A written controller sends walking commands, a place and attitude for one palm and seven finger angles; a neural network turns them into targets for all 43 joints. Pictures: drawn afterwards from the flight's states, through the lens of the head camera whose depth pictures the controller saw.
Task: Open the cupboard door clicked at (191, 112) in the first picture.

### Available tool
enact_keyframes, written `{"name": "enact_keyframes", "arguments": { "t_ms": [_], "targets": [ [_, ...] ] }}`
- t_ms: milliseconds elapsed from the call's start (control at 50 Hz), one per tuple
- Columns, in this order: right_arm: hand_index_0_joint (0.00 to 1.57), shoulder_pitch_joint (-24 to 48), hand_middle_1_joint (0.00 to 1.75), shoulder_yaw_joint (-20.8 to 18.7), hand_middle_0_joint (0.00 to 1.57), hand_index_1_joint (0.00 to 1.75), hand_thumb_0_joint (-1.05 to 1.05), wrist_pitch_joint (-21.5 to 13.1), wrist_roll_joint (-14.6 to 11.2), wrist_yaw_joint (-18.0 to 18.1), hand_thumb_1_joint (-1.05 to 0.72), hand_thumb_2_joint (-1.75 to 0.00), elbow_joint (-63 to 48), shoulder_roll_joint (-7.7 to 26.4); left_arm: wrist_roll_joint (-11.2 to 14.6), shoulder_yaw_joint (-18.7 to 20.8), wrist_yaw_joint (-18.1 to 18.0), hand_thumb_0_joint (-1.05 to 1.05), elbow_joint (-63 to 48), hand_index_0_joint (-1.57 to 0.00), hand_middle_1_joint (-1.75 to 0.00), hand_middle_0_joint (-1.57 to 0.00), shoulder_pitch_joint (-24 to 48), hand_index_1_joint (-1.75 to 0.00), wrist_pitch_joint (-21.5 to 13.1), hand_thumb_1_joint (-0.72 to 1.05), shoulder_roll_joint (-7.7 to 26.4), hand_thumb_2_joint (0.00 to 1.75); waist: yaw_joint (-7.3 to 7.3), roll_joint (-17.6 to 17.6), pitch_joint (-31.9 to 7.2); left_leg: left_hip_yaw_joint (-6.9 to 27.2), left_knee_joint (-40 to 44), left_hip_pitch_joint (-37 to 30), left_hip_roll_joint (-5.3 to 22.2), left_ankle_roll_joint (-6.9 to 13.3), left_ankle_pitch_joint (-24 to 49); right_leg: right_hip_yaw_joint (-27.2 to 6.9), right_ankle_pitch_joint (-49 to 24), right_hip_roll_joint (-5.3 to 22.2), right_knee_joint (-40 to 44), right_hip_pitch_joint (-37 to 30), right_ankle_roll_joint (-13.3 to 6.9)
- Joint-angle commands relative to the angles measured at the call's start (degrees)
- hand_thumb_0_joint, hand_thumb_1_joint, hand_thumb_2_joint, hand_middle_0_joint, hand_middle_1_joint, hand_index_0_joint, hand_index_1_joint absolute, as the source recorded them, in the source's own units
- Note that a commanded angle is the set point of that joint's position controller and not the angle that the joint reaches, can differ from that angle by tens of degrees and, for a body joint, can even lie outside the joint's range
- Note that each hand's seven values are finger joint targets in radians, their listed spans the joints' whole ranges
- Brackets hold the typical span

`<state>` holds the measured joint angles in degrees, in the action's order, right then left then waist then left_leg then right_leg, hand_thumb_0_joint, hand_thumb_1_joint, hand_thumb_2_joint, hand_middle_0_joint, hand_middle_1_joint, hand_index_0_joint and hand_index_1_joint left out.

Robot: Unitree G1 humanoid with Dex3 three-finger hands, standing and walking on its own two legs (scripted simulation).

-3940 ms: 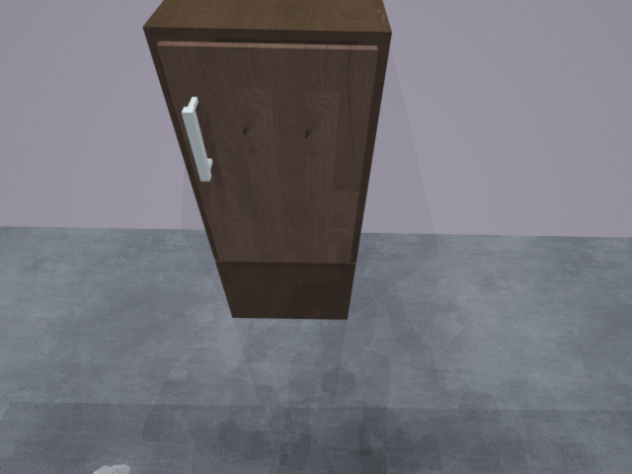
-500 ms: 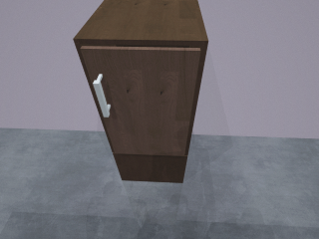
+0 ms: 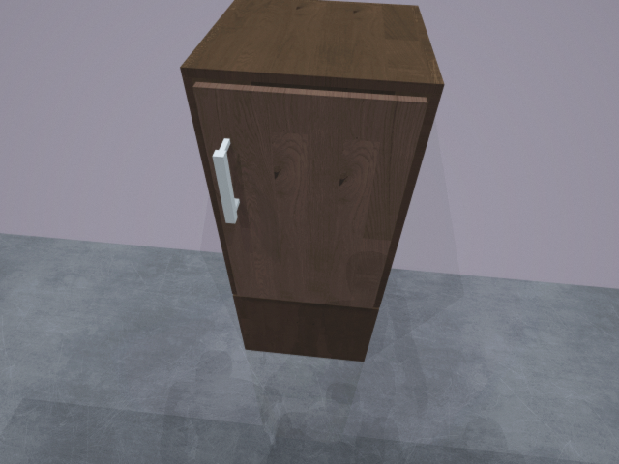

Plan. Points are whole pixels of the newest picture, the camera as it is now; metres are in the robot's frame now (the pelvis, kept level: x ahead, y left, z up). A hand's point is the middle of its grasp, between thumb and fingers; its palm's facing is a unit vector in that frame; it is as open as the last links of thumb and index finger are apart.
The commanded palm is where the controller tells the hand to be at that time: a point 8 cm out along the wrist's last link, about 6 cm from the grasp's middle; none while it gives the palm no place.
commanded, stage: look again from close up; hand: left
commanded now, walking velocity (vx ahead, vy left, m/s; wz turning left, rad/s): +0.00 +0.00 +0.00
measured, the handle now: (228, 182) +0.58 +0.19 +0.03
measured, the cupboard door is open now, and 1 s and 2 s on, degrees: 0 0 0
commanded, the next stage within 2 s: shuffle to correct the standing spot in 0.30 s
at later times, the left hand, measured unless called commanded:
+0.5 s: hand out of the picture -0.03 +0.24 -0.17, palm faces -0.01 -0.98 -0.22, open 7.3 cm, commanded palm none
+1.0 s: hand out of the picture -0.01 +0.18 -0.17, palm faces -0.03 -0.99 -0.14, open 7.3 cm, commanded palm none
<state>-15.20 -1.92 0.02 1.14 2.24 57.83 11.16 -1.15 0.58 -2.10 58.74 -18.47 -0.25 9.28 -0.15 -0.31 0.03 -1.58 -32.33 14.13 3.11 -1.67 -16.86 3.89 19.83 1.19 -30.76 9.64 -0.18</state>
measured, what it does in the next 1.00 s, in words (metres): lifts its right foot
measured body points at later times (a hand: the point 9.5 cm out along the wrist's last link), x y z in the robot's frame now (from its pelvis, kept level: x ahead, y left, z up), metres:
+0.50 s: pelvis -0.03 +0.05 +0.01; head -0.05 +0.06 +0.46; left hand -0.03 +0.29 -0.15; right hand -0.01 -0.19 -0.14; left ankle +0.00 +0.14 -0.73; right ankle -0.04 -0.11 -0.73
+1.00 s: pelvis +0.02 +0.03 +0.00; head +0.02 +0.03 +0.45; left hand -0.01 +0.24 -0.16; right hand -0.02 -0.18 -0.16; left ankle +0.00 +0.14 -0.73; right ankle +0.02 -0.09 -0.72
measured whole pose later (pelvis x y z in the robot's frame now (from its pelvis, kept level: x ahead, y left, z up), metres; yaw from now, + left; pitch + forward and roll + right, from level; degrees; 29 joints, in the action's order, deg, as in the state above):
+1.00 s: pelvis +0.02 +0.03 +0.00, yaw -4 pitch -1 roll +0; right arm -20.7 -1.1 -2.1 1.3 2.4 61.8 7.1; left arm -1.5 1.3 -0.5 62.0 -22.6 1.4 5.8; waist 1.1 0.1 0.9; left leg -6.8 -30.2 10.7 1.5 1.4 -18.3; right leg 4.1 22.9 3.0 -41.1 18.5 -0.1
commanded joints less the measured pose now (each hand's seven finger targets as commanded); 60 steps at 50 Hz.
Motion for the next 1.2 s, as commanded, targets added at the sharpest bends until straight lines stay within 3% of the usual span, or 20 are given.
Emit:
{"name": "enact_keyframes", "arguments": {
  "t_ms": [0, 120, 380, 460, 560, 620, 700, 740, 800, 820, 840, 860, 900, 940, 960, 980, 1020, 1040, 1080, 1180],
  "targets": [
    [0.2, -1.5, 0.3, -0.8, 0.2, 0.3, 0.0, -1.1, 0.0, -0.1, -0.9, -0.9, -3.4, 6.3, 0.0, 1.5, -0.5, 0.0, -4.2, -0.2, -0.3, -0.2, -2.1, -0.3, -0.5, 0.9, 8.1, 0.9, 0.2, -1.9, 1.2, 2.1, 3.2, -2.0, 3.3, 3.6, 21.7, -4.1, -20.4, 4.1, 3.6, 2.3, -1.7],
    [0.2, 1.3, 0.3, -0.5, 0.2, 0.3, 0.0, -1.1, 0.0, -0.7, -0.9, -0.9, -4.6, 7.8, 0.0, 1.1, -0.1, 0.0, -5.0, -0.2, -0.3, -0.2, -0.5, -0.3, 0.2, 0.9, 8.7, 0.9, -0.09, -2.1, 3.1, 4.1, 8.0, 1.1, 3.5, 4.0, 11.8, -4.1, -10.0, 3.5, 5.8, 2.5, -0.5],
    [0.2, 1.0, 0.3, -0.8, 0.2, 0.3, 0.0, -0.9, -0.3, -1.5, -0.9, -0.9, -2.9, 8.2, -0.3, 0.5, 0.0, 0.0, -3.2, -0.2, -0.3, -0.2, -2.1, -0.3, 0.2, 0.9, 7.8, 0.9, -0.4, -0.9, 3.7, 7.0, 16.8, 3.3, 4.0, 3.9, -4.8, -3.5, -6.9, 4.0, 7.8, 1.3, 0.8],
    [0.2, -1.1, 0.3, -1.3, 0.2, 0.3, 0.0, 0.1, -0.1, -1.4, -0.9, -0.9, -0.9, 8.5, -0.8, 0.3, 0.4, 0.0, -1.5, -0.2, -0.3, -0.2, -4.7, -0.3, 0.8, 0.9, 5.7, 0.9, -0.08, -3.9, 4.9, 9.5, 21.2, 4.4, 5.9, 4.6, -21.3, -0.5, 3.5, 1.6, 4.8, 3.4, 1.0],
    [0.2, -1.9, 0.3, -1.7, 0.2, 0.3, 0.0, 0.5, 0.0, -1.0, -0.9, -0.9, 0.0, 8.4, -0.9, 0.8, 1.1, 0.0, 0.1, -0.2, -0.3, -0.2, -8.7, -0.3, 0.9, 0.9, 3.9, 0.9, -0.63, -3.6, 6.6, 9.4, 19.9, 6.5, 6.8, 5.7, -23.4, -0.3, 3.9, 0.5, 4.2, 3.5, -0.2],
    [0.2, -2.6, 0.3, -1.6, 0.2, 0.3, 0.0, 0.3, -0.1, -0.8, -0.9, -0.9, 0.4, 7.0, -0.7, 1.1, 1.2, 0.0, 0.8, -0.2, -0.3, -0.2, -10.5, -0.3, 0.4, 0.9, 3.8, 0.9, -0.78, -1.4, 7.4, 6.8, 15.5, 7.0, 4.9, 5.2, -20.4, -3.9, 6.3, 1.9, 7.4, 3.9, -1.3],
    [0.2, -3.7, 0.3, -0.5, 0.2, 0.3, 0.0, -0.5, -0.3, -1.1, -0.9, -0.9, 0.3, 2.3, -0.1, 2.0, 0.6, 0.0, 1.8, -0.2, -0.3, -0.2, -11.7, -0.3, -0.4, 0.9, 5.9, 0.9, -0.25, 8.5, 7.6, -1.5, 0.6, 8.7, -1.4, 3.5, -9.1, -15.1, 13.6, 8.4, 14.5, 4.4, -5.2],
    [0.2, -4.4, 0.3, -0.4, 0.2, 0.3, 0.0, -0.8, -0.3, -1.2, -0.9, -0.9, 0.4, 1.4, 0.1, 2.3, 0.4, 0.0, 1.9, -0.2, -0.3, -0.2, -11.5, -0.3, -0.6, 0.9, 6.2, 0.9, 0.66, 7.4, 7.0, -2.5, -2.2, 6.2, -1.5, 3.5, -7.5, -15.5, 14.9, 9.3, 14.5, 7.2, -5.9],
    [0.2, -9.2, 0.3, -0.6, 0.2, 0.3, 0.0, -1.4, -0.3, -0.9, -0.9, -0.9, 2.1, 2.1, -0.1, 2.0, 0.7, 0.0, 1.4, -0.2, -0.3, -0.2, -8.3, -0.3, -0.4, 0.9, 4.0, 0.9, 2.97, 1.4, 9.4, 1.3, 5.4, 0.2, 1.1, 4.2, -9.8, -9.3, 11.3, 4.8, 7.1, 13.8, -4.3],
    [0.2, -11.2, 0.3, -1.1, 0.2, 0.3, 0.0, -1.5, -0.2, -0.7, -0.9, -0.9, 3.0, 3.7, -0.3, 1.8, 0.9, 0.0, 1.0, -0.2, -0.3, -0.2, -8.0, -0.3, -0.3, 0.9, 2.5, 0.9, 3.3, -4.0, 9.7, 6.9, 10.8, -2.7, 5.1, 5.6, -13.4, -5.7, 9.9, 1.8, 1.3, 17.3, -2.9],
    [0.2, -14.7, 0.3, -1.9, 0.2, 0.3, 0.0, -1.8, 0.0, -0.4, -0.9, -0.9, 4.1, 6.6, -0.5, 1.5, 1.2, 0.0, 0.2, -0.2, -0.3, -0.2, -6.8, -0.3, -0.3, 0.9, 1.1, 0.9, 4.52, -12.1, 9.3, 16.5, 18.2, -6.1, 11.6, 8.6, -18.3, 0.3, 6.7, -1.3, -9.6, 21.3, -1.1],
    [0.2, -16.4, 0.3, -2.3, 0.2, 0.3, 0.0, -2.1, 0.2, 0.0, -0.9, -0.9, 4.5, 7.7, -0.9, 1.3, 1.3, 0.0, -1.4, -0.2, -0.3, -0.2, -3.6, -0.3, -0.3, 0.9, 0.4, 0.9, 5.0, -13.9, 11.5, 22.9, 22.3, -8.0, 16.6, 12.1, -14.8, 1.1, 8.3, -0.5, -17.3, 27.0, -0.5],
    [0.2, -13.8, 0.3, -1.3, 0.2, 0.3, 0.0, -2.4, 0.3, 0.4, -0.9, -0.9, 4.3, 5.9, -0.8, 1.4, 1.5, 0.0, -2.6, -0.2, -0.3, -0.2, -0.7, -0.3, -0.5, 0.9, -0.5, 0.9, 3.47, -6.8, 11.2, 18.7, 19.6, -6.1, 17.6, 14.3, 8.2, -2.0, 7.9, 3.8, -19.1, 25.5, -0.4],
    [0.2, -8.9, 0.3, -0.5, 0.2, 0.3, 0.0, -2.5, 0.3, 0.8, -0.9, -0.9, 3.3, 4.5, -0.2, 1.2, 1.4, 0.0, -1.2, -0.2, -0.3, -0.2, -4.4, -0.3, -0.5, 0.9, -2.3, 0.9, 0.2, -5.1, 6.9, 8.8, 14.3, -2.0, 13.4, 11.8, 24.9, -0.4, 4.0, 3.3, -7.7, 12.6, 0.3],
    [0.2, -7.2, 0.3, -0.4, 0.2, 0.3, 0.0, -2.4, -0.1, 1.0, -0.9, -0.9, 3.2, 4.3, 0.0, 1.2, 1.2, 0.0, 0.5, -0.2, -0.3, -0.2, -7.9, -0.3, -0.5, 0.9, -2.6, 0.9, -1.22, -3.9, 3.9, 5.1, 10.5, -0.5, 10.7, 9.7, 26.4, 0.9, -4.7, 2.2, -0.9, 4.9, 0.6],
    [0.2, -6.7, 0.3, -0.3, 0.2, 0.3, 0.0, -2.3, -0.5, 1.0, -0.9, -0.9, 3.3, 3.4, 0.1, 1.3, 0.8, 0.0, 1.6, -0.2, -0.3, -0.2, -10.4, -0.3, -0.8, 0.9, -2.0, 0.9, -2.25, -1.0, 1.7, 2.5, 6.9, 1.1, 7.6, 6.8, 23.1, 0.1, -14.5, 2.4, 6.0, -1.3, 0.8],
    [0.2, -8.2, 0.3, 0.4, 0.2, 0.3, 0.0, -1.8, -1.1, 0.3, -0.9, -0.9, 3.6, -0.9, 0.4, 1.6, -0.1, 0.0, 1.9, -0.2, -0.3, -0.2, -9.3, -0.3, -1.5, 0.9, 2.9, 0.9, -0.54, 5.9, 0.8, -1.2, 6.2, 5.4, 1.4, 2.1, 1.8, -8.6, -30.4, 11.3, 7.3, -5.7, -2.7],
    [0.2, -8.4, 0.3, 0.5, 0.2, 0.3, 0.0, -1.2, -1.0, 0.0, -0.9, -0.9, 3.8, -1.7, 0.6, 1.5, -0.3, 0.0, 1.3, -0.2, -0.3, -0.2, -7.6, -0.3, -1.3, 0.9, 4.1, 0.9, -0.02, 2.5, 2.7, -1.3, 7.0, 4.8, 0.5, 1.9, -0.9, -8.6, -33.1, 12.8, 7.2, -3.5, -3.8],
    [0.2, -8.6, 0.3, 0.2, 0.2, 0.3, 0.0, -0.3, -0.9, 0.2, -0.9, -0.9, 4.6, -2.1, 0.5, 1.6, -0.7, 0.0, 1.4, -0.2, -0.3, -0.2, -5.4, -0.3, -1.3, 0.9, 4.5, 0.9, 0.29, 8.9, 3.4, -2.4, 4.5, 2.2, 1.1, 1.4, 3.1, -7.8, -44.0, 12.3, 5.6, -2.0, -4.2],
    [0.2, -8.4, 0.3, -1.0, 0.2, 0.3, 0.0, 0.9, -0.9, 0.0, -0.9, -0.9, 3.8, -1.2, 0.3, 3.0, -1.4, 0.0, -1.3, -0.2, -0.3, -0.2, -2.2, -0.3, -0.4, 0.9, 7.0, 0.9, 0.03, 6.9, -1.2, -2.7, -1.2, 1.8, 0.7, 0.7, 4.2, -7.9, -52.2, 14.6, 4.0, -5.2, -6.5]
  ]
}}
